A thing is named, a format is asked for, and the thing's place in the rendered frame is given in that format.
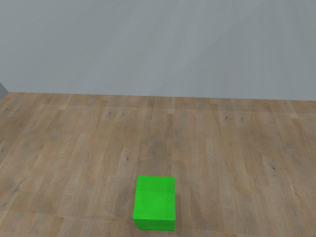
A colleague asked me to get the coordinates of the carton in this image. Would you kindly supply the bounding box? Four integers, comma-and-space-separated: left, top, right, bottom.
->
132, 176, 176, 231

